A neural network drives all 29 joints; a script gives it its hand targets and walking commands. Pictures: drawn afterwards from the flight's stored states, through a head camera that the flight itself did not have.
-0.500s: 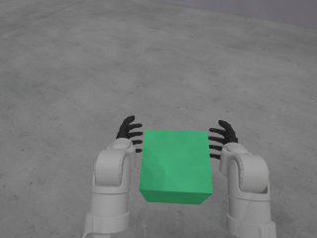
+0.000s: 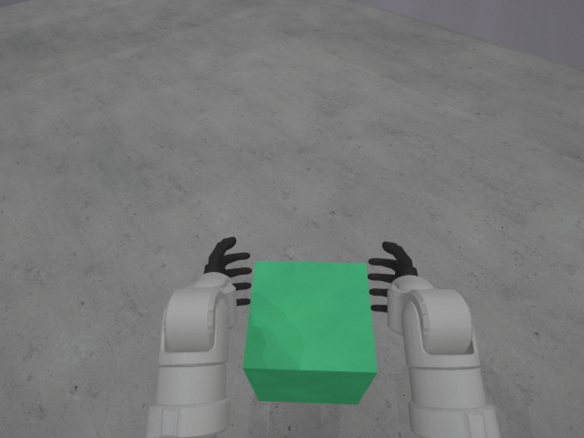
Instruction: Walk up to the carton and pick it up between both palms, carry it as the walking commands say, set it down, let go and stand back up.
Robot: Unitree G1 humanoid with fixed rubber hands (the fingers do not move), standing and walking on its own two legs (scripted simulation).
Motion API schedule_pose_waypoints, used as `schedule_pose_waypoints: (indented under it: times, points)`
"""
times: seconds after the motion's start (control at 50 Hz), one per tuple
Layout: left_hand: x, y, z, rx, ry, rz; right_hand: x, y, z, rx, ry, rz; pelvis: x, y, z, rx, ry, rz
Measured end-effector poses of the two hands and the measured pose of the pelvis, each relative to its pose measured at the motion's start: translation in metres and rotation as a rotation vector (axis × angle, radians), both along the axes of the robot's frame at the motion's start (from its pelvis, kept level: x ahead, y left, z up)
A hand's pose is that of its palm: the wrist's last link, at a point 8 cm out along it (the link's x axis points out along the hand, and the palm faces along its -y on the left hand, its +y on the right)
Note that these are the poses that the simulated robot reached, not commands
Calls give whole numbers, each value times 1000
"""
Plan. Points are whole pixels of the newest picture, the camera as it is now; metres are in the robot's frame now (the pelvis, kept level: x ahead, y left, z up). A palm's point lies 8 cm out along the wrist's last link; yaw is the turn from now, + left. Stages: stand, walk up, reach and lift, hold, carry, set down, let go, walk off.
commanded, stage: carry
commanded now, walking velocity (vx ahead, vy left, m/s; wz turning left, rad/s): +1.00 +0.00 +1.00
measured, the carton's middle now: (308, 336) +0.28 -0.02 -0.03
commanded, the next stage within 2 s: none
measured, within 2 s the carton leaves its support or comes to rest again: neither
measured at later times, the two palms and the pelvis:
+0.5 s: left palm (102, 147) +0.59 +0.29 +0.12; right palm (219, 101) +0.74 +0.10 +0.10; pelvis +0.43 +0.02 +0.01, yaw +38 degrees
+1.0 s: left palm out of the picture +0.80 +0.60 +0.10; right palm (68, 59) +1.03 +0.50 +0.10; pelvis +0.79 +0.28 +0.01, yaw +68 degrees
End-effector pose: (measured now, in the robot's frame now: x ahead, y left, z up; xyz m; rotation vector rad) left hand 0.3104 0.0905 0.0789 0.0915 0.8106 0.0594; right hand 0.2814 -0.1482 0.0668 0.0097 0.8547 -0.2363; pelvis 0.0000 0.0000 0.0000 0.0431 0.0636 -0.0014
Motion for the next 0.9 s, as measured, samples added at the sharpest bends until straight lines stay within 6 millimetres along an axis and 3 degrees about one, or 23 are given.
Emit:
schedule_pose_waypoints:
  times: [0.1, 0.22, 0.32, 0.4, 0.5, 0.62, 0.72, 0.82, 0.9]
  points:
    - [74, 29, 3, -2, 16, 149, 103, 27, 10, 3, 15, 138, 84, -15, 12, -32, 35, 114]
    - [158, 70, 24, -5, -121, 363, 247, 74, 27, 31, -122, 356, 206, -36, 1, -68, 22, 312]
    - [196, 114, 36, 10, -93, 549, 333, 135, 40, 49, -94, 550, 291, -36, 18, -44, 31, 482]
    - [226, 150, 48, 2, -106, 671, 392, 189, 44, 48, -98, 676, 355, -21, 25, -1, 41, 575]
    - [279, 200, 42, 0, -122, 738, 461, 250, 33, 61, -108, 745, 428, 19, 14, 26, 29, 653]
    - [364, 278, 21, 7, -132, 744, 538, 320, 19, 62, -120, 765, 516, 95, -9, 29, -32, 677]
    - [416, 330, 9, -2, -11, 784, 596, 376, 9, 23, 0, 822, 581, 139, 9, -1, -2, 776]
    - [453, 397, 11, 1, -23, 933, 657, 465, 19, 34, -10, 961, 657, 185, 14, -46, 18, 880]
    - [482, 452, 20, 34, -117, 1072, 711, 550, 25, 69, -100, 1091, 729, 228, 0, -61, -6, 1017]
